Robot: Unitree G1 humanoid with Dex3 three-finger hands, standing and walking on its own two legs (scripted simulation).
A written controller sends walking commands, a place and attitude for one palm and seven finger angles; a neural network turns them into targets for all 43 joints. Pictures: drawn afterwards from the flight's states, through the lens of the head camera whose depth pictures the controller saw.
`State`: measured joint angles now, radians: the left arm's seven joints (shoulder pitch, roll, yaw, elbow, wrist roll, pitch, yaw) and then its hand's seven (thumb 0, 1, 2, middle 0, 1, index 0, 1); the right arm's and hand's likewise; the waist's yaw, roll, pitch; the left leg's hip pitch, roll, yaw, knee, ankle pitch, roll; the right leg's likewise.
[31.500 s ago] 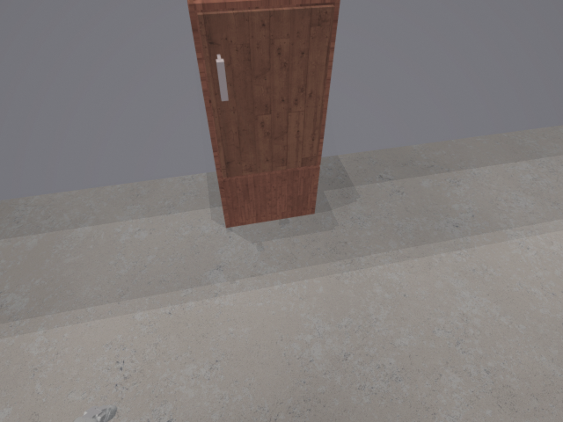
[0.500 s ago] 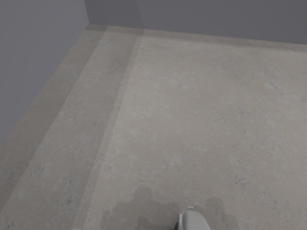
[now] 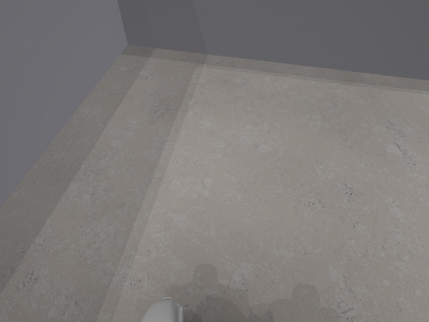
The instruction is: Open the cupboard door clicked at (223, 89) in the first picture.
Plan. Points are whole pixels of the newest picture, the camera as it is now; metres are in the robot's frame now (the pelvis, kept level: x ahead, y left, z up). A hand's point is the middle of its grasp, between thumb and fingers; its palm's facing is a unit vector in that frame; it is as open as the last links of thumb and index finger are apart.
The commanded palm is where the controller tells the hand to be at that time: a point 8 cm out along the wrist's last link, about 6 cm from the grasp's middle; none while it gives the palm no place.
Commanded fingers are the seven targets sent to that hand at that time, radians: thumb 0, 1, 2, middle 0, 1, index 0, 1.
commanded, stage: turn to face it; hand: left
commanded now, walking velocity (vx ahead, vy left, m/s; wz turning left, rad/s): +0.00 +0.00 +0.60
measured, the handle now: out of the picture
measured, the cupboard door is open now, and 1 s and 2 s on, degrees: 46 46 46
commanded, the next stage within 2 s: none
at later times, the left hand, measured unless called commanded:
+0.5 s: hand out of the picture +0.14 +0.23 -0.16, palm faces +0.24 -0.93 -0.27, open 7.3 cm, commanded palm none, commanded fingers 0.00 0.90 0.90 -0.20 -0.30 -0.20 -0.30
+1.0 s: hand out of the picture +0.00 +0.14 -0.19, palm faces +0.58 -0.78 -0.24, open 7.3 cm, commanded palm none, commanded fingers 0.00 0.90 0.90 -0.20 -0.30 -0.20 -0.30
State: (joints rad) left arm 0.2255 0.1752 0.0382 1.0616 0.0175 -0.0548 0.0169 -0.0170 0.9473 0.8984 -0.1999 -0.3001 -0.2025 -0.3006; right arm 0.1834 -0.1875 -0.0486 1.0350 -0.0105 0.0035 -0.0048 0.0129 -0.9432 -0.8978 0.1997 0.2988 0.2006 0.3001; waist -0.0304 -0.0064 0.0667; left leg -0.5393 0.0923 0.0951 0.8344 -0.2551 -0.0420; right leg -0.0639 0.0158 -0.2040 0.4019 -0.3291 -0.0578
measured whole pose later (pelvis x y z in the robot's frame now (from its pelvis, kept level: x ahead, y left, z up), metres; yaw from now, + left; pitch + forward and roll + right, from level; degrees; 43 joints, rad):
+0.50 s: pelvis +0.07 -0.01 +0.00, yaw +14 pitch +3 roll -2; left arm 0.11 0.24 0.07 0.89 0.02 0.04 0.01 0.00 0.91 0.90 -0.20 -0.30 -0.20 -0.30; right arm 0.18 -0.20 -0.06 0.93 -0.03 0.03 0.01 0.00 -0.91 -0.90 0.21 0.30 0.21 0.30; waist -0.03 0.03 0.07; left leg -0.43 -0.02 -0.07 0.51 -0.14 0.03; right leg -0.43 -0.03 0.01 0.84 -0.43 0.08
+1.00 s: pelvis +0.11 -0.04 -0.02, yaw +35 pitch +1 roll +1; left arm 0.30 0.23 0.05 0.93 0.02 0.01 0.01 0.00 0.91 0.90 -0.20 -0.30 -0.21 -0.30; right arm 0.06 -0.26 -0.06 0.90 -0.02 0.05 0.03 0.01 -0.91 -0.90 0.20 0.30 0.20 0.30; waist 0.02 -0.05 0.12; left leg -0.32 -0.01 0.12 0.61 -0.29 0.00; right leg -0.19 -0.15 -0.27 0.70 -0.46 0.02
